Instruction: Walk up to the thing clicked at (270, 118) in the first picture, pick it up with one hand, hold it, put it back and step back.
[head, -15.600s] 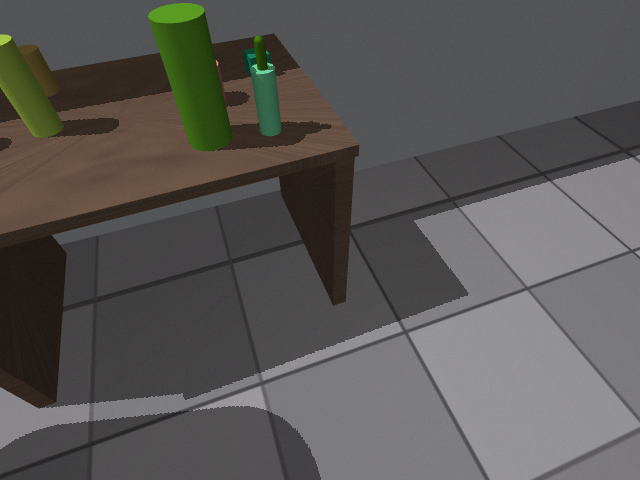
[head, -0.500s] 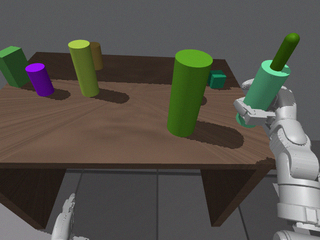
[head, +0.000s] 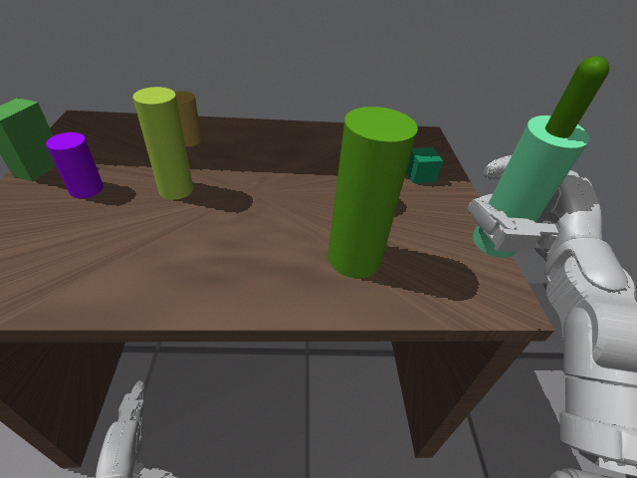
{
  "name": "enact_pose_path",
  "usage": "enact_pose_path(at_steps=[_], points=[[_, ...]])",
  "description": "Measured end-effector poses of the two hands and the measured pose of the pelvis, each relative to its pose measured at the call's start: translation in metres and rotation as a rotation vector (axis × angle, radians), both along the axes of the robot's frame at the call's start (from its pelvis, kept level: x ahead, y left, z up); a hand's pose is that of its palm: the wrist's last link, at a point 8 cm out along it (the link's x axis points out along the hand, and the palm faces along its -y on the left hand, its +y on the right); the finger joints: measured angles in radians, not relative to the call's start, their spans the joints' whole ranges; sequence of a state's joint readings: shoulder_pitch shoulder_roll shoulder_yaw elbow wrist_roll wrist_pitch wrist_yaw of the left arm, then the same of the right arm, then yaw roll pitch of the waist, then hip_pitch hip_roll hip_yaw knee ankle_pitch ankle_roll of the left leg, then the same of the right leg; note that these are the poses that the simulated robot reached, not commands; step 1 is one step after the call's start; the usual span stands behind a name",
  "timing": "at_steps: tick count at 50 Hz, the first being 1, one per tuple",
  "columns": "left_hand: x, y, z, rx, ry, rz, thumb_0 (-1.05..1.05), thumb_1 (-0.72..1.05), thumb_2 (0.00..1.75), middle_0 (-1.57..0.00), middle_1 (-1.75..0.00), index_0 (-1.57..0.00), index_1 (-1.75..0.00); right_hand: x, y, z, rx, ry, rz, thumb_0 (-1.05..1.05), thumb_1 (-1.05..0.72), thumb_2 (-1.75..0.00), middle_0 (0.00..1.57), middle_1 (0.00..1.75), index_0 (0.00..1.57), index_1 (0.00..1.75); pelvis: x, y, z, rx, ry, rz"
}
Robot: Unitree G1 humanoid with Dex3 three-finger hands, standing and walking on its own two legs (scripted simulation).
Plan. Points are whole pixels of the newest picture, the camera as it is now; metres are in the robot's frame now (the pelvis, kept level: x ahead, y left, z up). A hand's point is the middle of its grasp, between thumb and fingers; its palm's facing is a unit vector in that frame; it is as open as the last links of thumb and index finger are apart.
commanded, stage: hold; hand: right
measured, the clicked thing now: (536, 169) +0.34 -0.17 +0.28
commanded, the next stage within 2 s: none
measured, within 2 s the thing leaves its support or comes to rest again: neither
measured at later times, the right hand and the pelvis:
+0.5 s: hand (523, 197) +0.34 -0.17 +0.25, palm faces +0.08 +1.00 -0.04, open 7.1 cm; pelvis +0.00 +0.00 +0.00, yaw +0 degrees
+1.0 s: hand (519, 209) +0.33 -0.17 +0.24, palm faces +0.08 +1.00 -0.04, open 7.1 cm; pelvis +0.00 +0.00 +0.00, yaw +0 degrees
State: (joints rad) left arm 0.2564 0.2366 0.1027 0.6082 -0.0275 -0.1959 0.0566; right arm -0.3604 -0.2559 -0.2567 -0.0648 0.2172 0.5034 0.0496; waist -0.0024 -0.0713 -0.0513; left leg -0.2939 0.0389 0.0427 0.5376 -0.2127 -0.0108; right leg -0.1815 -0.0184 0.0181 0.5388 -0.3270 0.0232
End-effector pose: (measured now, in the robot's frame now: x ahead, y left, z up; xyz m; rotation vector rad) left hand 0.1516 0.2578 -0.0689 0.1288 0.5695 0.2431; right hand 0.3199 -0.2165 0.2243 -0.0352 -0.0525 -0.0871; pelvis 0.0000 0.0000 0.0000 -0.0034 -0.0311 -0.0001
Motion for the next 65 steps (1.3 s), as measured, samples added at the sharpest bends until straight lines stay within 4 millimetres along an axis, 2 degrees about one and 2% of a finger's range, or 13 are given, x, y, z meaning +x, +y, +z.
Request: enact_pose_path(at_steps=[10, 19, 27, 35, 42, 59, 65], points=[[0.004, 0.003, -0.003, 0.007, 0.012, 0.008, -0.02, -0.52, 0.03, -0.05, -0.05, -0.06, -0.04, -0.002, -0.006, 0.01, -0.008, -0.008, 0.002, -0.01, 0.07, -1.14, 0.88, 1.08, 0.91, 1.09, 0.003, -0.002, 0.0, 0.001, -0.002, -0.003], [0.012, -0.003, 0.001, -0.002, -0.019, -0.009, -0.02, -0.53, 0.03, -0.05, -0.05, -0.06, -0.04, -0.006, -0.008, 0.018, -0.008, -0.011, 0.011, -0.01, 0.07, -1.14, 0.88, 1.08, 0.91, 1.09, 0.005, -0.003, 0.0, 0.003, -0.003, -0.005], [0.009, -0.004, -0.002, -0.008, -0.012, -0.013, -0.02, -0.53, 0.04, -0.06, -0.05, -0.06, -0.05, -0.008, -0.008, 0.024, -0.004, -0.007, 0.013, -0.01, 0.07, -1.14, 0.88, 1.08, 0.91, 1.09, 0.004, -0.005, 0.0, 0.003, -0.005, -0.008], [0.004, -0.001, 0.0, 0.004, -0.018, -0.007, -0.02, -0.53, 0.04, -0.06, -0.05, -0.06, -0.05, -0.005, -0.007, 0.021, 0.002, 0.018, 0.009, -0.01, 0.07, -1.14, 0.88, 1.08, 0.91, 1.09, 0.001, -0.004, 0.0, 0.001, -0.007, -0.005], [0.002, -0.001, 0.0, 0.001, -0.02, -0.009, -0.02, -0.53, 0.04, -0.05, -0.05, -0.06, -0.04, -0.01, -0.006, 0.019, 0.001, 0.006, 0.007, -0.01, 0.07, -1.14, 0.88, 1.08, 0.91, 1.09, 0.0, -0.004, 0.0, 0.001, -0.007, -0.002], [0.002, -0.001, 0.002, 0.005, -0.035, -0.009, -0.02, -0.53, 0.04, -0.05, -0.05, -0.06, -0.04, -0.019, -0.006, 0.013, -0.005, 0.003, -0.001, -0.01, 0.07, -1.14, 0.88, 1.08, 0.91, 1.1, -0.001, -0.002, 0.0, 0.001, -0.011, -0.005], [0.003, -0.001, -0.001, 0.003, -0.025, -0.011, -0.02, -0.53, 0.04, -0.06, -0.05, -0.06, -0.04, -0.016, -0.004, 0.012, -0.009, 0.009, 0.007, -0.01, 0.07, -1.14, 0.88, 1.08, 0.91, 1.1, -0.001, -0.001, -0.001, 0.001, -0.011, -0.008]])
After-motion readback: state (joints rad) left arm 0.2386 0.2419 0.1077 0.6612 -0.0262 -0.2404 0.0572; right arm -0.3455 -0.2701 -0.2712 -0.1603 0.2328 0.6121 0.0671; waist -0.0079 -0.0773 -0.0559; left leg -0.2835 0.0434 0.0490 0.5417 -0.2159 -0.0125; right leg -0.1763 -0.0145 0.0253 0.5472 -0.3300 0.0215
